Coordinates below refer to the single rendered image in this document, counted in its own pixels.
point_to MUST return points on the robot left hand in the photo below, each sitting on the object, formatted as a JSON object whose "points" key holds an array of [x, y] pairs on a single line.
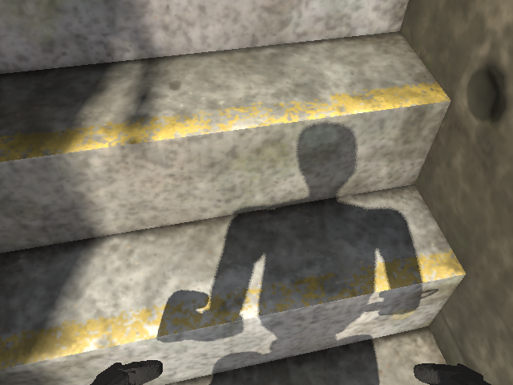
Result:
{"points": [[135, 373]]}

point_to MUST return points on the robot right hand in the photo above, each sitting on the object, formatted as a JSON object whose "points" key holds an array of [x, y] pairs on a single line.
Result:
{"points": [[442, 374]]}

